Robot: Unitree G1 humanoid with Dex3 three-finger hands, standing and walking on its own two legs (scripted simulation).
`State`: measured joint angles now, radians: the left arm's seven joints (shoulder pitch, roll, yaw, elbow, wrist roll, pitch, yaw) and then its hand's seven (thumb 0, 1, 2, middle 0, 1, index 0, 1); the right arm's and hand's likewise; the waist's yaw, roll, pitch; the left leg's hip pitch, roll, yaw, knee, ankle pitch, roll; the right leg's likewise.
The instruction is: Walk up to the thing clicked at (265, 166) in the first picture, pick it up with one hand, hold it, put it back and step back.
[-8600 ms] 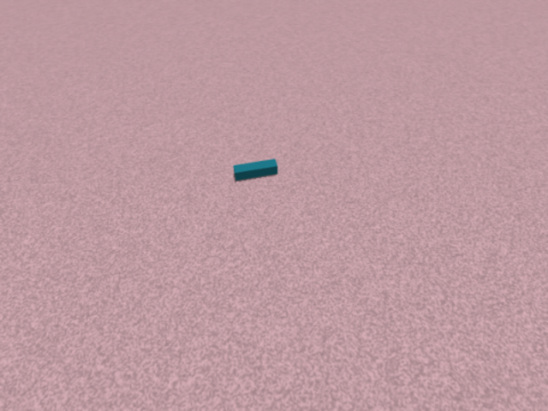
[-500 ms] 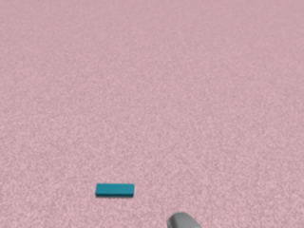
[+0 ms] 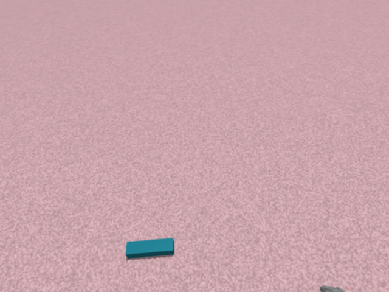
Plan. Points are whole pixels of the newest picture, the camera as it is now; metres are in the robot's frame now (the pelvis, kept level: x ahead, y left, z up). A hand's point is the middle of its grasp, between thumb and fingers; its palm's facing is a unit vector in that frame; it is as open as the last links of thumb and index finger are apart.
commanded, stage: walk up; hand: left
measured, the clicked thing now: (150, 248) +0.50 +0.24 -0.74
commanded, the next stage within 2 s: stand in 0.42 s
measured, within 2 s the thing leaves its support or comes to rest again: neither
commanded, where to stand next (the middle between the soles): +0.13 +0.01 m, yaw +2 degrees
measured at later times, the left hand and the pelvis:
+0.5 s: hand out of the picture +0.08 +0.25 -0.15, palm faces -0.06 -0.95 -0.32, open 7.4 cm; pelvis +0.01 +0.00 +0.02, yaw -1 degrees
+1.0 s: hand out of the picture +0.09 +0.25 -0.14, palm faces -0.04 -0.94 -0.33, open 7.4 cm; pelvis +0.01 +0.00 +0.02, yaw +0 degrees
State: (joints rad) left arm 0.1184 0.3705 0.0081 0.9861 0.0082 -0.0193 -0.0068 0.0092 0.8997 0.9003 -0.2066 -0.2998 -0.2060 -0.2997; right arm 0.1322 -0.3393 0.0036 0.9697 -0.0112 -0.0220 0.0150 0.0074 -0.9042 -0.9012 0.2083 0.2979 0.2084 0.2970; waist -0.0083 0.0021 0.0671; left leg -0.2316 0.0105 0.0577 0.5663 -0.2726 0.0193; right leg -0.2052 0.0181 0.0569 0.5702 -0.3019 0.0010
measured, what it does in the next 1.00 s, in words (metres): stands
